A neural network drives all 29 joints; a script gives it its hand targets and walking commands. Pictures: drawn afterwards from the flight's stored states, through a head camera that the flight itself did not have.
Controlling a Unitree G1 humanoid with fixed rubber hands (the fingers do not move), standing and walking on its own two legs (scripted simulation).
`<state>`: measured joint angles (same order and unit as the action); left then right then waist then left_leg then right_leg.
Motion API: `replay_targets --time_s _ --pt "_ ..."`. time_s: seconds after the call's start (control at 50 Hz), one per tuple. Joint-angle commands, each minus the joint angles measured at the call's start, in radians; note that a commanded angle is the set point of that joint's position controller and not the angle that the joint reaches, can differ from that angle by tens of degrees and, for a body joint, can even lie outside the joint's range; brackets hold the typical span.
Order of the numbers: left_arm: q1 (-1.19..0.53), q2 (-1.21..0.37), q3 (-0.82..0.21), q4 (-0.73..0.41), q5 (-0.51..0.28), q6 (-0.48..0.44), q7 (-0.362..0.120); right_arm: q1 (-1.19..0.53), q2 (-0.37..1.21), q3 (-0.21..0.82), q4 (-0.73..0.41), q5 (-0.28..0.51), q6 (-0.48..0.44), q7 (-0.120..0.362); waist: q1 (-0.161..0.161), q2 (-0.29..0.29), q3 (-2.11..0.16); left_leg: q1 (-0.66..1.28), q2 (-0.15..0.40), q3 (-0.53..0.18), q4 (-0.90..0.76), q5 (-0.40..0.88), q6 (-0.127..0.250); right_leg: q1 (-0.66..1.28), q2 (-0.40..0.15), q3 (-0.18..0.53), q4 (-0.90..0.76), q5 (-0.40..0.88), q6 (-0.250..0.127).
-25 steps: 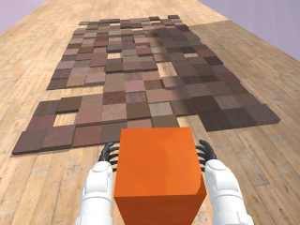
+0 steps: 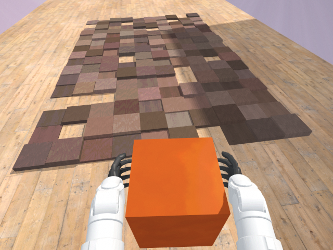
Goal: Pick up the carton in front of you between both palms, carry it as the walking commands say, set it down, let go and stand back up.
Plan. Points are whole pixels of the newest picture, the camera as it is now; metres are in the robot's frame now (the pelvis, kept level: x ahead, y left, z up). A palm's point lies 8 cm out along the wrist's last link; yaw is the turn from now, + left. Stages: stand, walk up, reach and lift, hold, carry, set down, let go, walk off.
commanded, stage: reach and lift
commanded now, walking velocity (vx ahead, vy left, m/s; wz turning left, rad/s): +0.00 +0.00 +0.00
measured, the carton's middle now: (174, 194) +0.30 +0.00 -0.04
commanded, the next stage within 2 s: hold in 0.32 s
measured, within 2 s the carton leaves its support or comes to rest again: neither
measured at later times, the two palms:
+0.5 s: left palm (113, 178) +0.29 +0.15 +0.05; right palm (237, 176) +0.29 -0.15 +0.05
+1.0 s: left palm (113, 179) +0.29 +0.15 +0.05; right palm (237, 177) +0.29 -0.15 +0.05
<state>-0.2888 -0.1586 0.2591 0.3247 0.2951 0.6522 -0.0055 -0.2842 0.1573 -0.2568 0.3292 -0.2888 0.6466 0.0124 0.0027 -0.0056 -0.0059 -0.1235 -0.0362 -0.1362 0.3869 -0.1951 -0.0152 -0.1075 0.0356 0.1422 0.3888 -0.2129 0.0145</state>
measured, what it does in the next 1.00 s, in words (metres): stands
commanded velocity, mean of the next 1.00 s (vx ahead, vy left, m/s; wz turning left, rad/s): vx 0.00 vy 0.00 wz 0.00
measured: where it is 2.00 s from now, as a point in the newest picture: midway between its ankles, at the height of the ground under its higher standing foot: outside the picture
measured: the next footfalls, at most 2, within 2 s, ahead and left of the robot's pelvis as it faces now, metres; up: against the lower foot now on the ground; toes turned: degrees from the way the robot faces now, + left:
left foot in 1.68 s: +0.14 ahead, +0.09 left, +0.00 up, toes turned +6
right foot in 1.98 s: +0.42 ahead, -0.14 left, +0.00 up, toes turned -12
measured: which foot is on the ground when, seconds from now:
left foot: down 0.00-1.00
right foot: down 0.00-1.00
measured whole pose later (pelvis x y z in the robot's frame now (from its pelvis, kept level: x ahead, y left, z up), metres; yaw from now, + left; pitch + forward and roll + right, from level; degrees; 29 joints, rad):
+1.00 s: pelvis +0.00 +0.00 +0.00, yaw +0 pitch -7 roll +0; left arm -0.31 -0.16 0.26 0.26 0.30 0.76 -0.01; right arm -0.30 0.16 -0.25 0.26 -0.30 0.75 0.02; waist 0.00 -0.01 0.01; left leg -0.05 -0.03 -0.13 0.35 -0.18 -0.01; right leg -0.03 0.03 0.13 0.36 -0.20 0.01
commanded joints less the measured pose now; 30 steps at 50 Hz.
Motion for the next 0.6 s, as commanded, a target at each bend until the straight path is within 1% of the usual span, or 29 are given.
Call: replay_targets --time_s 0.0,0.14,0.28,0.38,0.42,0.5,0.58 --pt "-0.421 -0.936 -0.537 -0.011 -0.241 -0.014 -0.240 -0.432 0.928 0.529 -0.019 0.235 -0.016 0.233 -0.001 0.007 -0.243 0.107 -0.065 0.072 -0.047 0.218 -0.007 0.043 0.067 -0.074 -0.059 0.212 0.004" --pt "-0.393 -0.929 -0.549 -0.048 -0.253 0.004 -0.238 -0.405 0.922 0.543 -0.058 0.247 0.004 0.231 -0.001 0.006 -0.232 0.121 -0.067 0.069 -0.056 0.245 -0.009 0.061 0.067 -0.072 -0.068 0.243 0.006" --pt "-0.397 -0.922 -0.549 -0.065 -0.256 0.021 -0.239 -0.410 0.917 0.544 -0.074 0.251 0.020 0.231 -0.001 0.004 -0.215 0.122 -0.067 0.070 -0.064 0.225 -0.007 0.066 0.066 -0.073 -0.076 0.228 0.007" --pt "-0.412 -0.930 -0.615 -0.143 -0.298 0.046 -0.236 -0.425 0.932 0.610 -0.152 0.290 0.048 0.226 -0.004 0.004 -0.259 0.161 -0.068 0.065 -0.071 0.273 -0.012 0.103 0.066 -0.071 -0.084 0.278 0.012" --pt "-0.400 -0.908 -0.601 -0.143 -0.290 0.068 -0.231 -0.409 0.910 0.596 -0.150 0.283 0.070 0.221 -0.002 0.003 -0.224 0.157 -0.067 0.067 -0.082 0.248 -0.011 0.102 0.064 -0.071 -0.095 0.251 0.011" --pt "-0.406 -0.875 -0.543 -0.091 -0.255 0.091 -0.233 -0.414 0.875 0.536 -0.099 0.250 0.094 0.223 -0.002 0.003 -0.124 0.120 -0.062 0.075 -0.099 0.124 -0.007 0.061 0.060 -0.075 -0.113 0.125 0.005" --pt "-0.460 -0.895 -0.544 -0.089 -0.260 0.088 -0.241 -0.470 0.895 0.537 -0.096 0.253 0.090 0.231 -0.001 0.005 -0.144 0.122 -0.061 0.078 -0.091 0.108 -0.007 0.057 0.060 -0.079 -0.106 0.107 0.002"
